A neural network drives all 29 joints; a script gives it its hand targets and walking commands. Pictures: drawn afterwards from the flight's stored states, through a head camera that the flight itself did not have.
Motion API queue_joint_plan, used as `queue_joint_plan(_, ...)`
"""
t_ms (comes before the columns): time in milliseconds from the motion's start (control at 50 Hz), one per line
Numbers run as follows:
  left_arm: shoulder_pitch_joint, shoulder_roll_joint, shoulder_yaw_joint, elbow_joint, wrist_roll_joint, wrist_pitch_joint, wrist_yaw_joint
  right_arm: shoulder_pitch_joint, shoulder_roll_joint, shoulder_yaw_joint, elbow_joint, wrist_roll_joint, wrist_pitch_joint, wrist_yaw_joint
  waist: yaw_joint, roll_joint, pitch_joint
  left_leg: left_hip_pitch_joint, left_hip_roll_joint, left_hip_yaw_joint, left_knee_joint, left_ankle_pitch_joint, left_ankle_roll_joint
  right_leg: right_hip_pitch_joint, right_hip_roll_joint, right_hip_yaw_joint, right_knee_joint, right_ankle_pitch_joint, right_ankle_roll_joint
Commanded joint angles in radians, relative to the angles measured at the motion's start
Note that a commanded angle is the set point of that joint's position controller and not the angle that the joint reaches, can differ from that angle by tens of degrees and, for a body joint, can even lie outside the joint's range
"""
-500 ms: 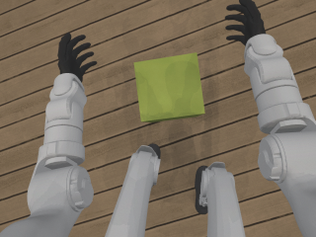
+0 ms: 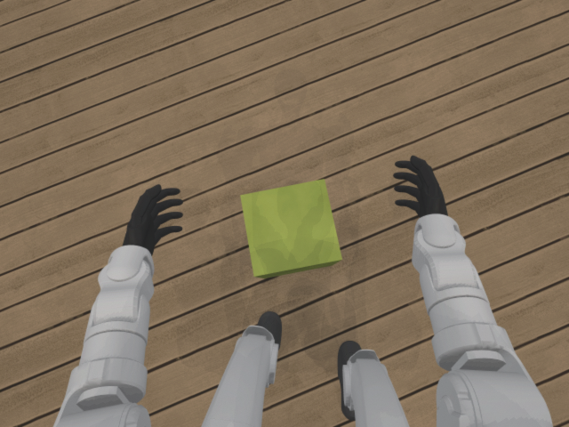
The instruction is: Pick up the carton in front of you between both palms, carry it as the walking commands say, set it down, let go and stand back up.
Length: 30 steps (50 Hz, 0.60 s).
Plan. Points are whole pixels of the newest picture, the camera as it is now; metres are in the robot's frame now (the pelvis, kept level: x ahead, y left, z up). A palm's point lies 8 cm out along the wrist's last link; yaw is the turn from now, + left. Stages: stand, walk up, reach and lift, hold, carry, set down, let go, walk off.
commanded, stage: let go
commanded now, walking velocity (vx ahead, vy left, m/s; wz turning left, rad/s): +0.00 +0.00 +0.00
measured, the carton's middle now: (291, 234) +0.43 +0.08 -0.57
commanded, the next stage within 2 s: stand in 1.08 s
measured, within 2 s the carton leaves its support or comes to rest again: neither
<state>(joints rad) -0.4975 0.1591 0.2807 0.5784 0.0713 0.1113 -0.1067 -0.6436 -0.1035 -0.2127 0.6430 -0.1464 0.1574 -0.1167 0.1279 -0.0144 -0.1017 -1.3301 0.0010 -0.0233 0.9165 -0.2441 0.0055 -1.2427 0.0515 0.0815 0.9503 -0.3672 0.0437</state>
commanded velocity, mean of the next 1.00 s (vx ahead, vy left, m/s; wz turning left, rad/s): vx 0.00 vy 0.00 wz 0.00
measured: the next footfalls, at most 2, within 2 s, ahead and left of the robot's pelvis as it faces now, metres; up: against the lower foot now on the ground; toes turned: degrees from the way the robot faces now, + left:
none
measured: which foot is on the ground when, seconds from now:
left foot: down 0.00-1.00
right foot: down 0.00-1.00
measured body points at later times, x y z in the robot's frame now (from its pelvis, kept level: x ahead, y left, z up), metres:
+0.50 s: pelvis +0.07 -0.01 +0.08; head +0.15 -0.02 +0.52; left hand +0.22 +0.24 +0.00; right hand +0.31 -0.21 -0.02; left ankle +0.07 +0.11 -0.66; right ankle +0.02 -0.14 -0.66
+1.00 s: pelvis +0.07 -0.02 +0.08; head +0.08 -0.02 +0.53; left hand +0.23 +0.23 +0.01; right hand +0.25 -0.25 +0.01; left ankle +0.07 +0.11 -0.66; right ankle +0.02 -0.14 -0.66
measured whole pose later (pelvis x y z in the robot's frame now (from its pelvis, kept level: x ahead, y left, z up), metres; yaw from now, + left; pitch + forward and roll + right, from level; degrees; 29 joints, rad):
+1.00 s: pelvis +0.07 -0.02 +0.08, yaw +4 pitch -2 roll +1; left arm 0.22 0.24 0.04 0.40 0.02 0.18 -0.03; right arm 0.23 -0.20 -0.02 0.48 0.01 0.07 0.02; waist 0.00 -0.02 0.04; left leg -0.20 -0.01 -0.06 0.47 -0.24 -0.02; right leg -0.09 0.02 0.05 0.47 -0.35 -0.01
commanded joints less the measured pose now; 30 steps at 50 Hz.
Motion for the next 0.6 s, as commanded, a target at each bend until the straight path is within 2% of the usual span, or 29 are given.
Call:
queue_joint_plan(0,0.030,0.145,-0.032,-0.137,-0.016,-0.036,-0.021,-0.061,-0.050,0.015,-0.192,0.009,-0.044,-0.017,0.031,-0.014,-0.696,0.823,-0.037,0.045,-0.087,0.326,-0.019,0.289,0.052,-0.099,-0.182,0.121,0.003)
queue_joint_plan(100,0.235,0.124,-0.119,-0.146,-0.063,-0.068,-0.022,0.153,-0.064,0.040,-0.177,0.042,-0.092,0.013,0.002,0.025,-0.535,0.981,-0.020,0.001,-0.178,0.301,-0.030,0.336,0.041,-0.104,-0.260,0.065,-0.013)
queue_joint_plan(280,0.569,0.114,-0.214,-0.259,-0.096,-0.114,0.025,0.493,-0.114,0.065,-0.157,0.069,-0.165,0.068,-0.033,0.084,-0.356,1.252,-0.013,-0.041,-0.294,0.506,-0.058,0.524,0.035,-0.097,-0.395,0.119,-0.038)
queue_joint_plan(380,0.651,0.121,-0.240,-0.283,-0.110,-0.122,0.039,0.622,-0.136,0.084,-0.175,0.083,-0.186,0.088,-0.065,0.037,-0.214,1.259,-0.026,-0.016,-0.377,0.452,-0.056,0.725,0.018,-0.085,-0.486,0.200,-0.040)
queue_joint_plan(500,0.699,0.142,-0.232,-0.259,-0.105,-0.107,0.036,0.750,-0.146,0.122,-0.216,0.108,-0.173,0.116,-0.103,-0.046,-0.084,1.270,-0.052,0.012,-0.449,0.381,-0.038,0.922,-0.015,-0.058,-0.565,0.338,-0.017)
queue_joint_plan(580,0.715,0.155,-0.213,-0.237,-0.085,-0.085,0.036,0.803,-0.156,0.148,-0.252,0.131,-0.147,0.140,-0.114,-0.053,-0.009,1.285,-0.068,0.023,-0.483,0.335,-0.030,0.990,-0.030,-0.044,-0.600,0.397,-0.006)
